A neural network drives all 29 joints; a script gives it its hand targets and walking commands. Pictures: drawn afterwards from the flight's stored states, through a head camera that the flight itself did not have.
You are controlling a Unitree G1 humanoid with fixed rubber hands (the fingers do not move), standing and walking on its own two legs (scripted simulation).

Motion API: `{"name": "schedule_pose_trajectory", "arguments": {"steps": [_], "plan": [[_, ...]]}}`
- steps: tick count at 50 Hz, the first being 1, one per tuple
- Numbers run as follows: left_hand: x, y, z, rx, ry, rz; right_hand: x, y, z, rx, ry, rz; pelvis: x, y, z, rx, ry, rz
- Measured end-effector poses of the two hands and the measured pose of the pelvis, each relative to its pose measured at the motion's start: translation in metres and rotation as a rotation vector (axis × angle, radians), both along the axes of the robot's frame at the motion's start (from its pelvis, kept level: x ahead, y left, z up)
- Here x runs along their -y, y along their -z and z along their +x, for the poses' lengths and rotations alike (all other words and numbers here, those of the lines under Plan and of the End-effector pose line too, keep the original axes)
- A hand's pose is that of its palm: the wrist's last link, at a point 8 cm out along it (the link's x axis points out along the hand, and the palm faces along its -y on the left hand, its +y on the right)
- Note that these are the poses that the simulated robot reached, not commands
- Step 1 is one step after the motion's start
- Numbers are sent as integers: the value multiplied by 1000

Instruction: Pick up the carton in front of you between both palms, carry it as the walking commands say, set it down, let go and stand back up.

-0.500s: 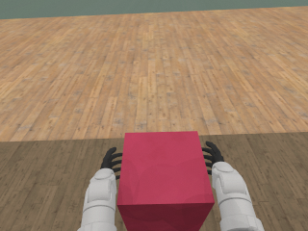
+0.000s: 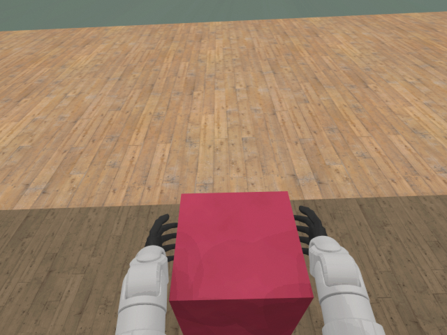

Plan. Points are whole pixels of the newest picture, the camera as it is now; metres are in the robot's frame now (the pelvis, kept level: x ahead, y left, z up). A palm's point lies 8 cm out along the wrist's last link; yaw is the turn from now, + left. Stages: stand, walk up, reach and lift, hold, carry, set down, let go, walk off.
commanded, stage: reach and lift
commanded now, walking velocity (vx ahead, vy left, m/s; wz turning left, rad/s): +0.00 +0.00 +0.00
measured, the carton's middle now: (235, 269) +0.29 +0.00 -0.04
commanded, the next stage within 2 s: hold in 0.22 s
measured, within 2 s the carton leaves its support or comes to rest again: neither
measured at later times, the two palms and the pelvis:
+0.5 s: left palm (152, 252) +0.28 +0.15 +0.05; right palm (321, 242) +0.28 -0.15 +0.05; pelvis +0.00 +0.00 +0.00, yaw +0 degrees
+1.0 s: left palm (152, 250) +0.28 +0.15 +0.05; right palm (321, 240) +0.29 -0.15 +0.05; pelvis -0.01 +0.00 +0.00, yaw +0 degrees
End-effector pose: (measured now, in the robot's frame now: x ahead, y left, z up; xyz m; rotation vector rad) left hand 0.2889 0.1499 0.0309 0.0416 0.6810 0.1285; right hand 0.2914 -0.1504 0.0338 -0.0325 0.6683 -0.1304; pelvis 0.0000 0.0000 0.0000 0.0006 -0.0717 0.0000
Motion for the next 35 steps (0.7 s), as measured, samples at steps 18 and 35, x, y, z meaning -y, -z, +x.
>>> {"name": "schedule_pose_trajectory", "arguments": {"steps": [18,35], "plan": [[1,-18,-5,34,-2,1,0,-19,-5,35,0,0,1,-2,1,30,-2,-1],[1,-20,-10,17,-10,-12,0,-20,-10,18,10,12,0,0,-11,54,-1,0]]}}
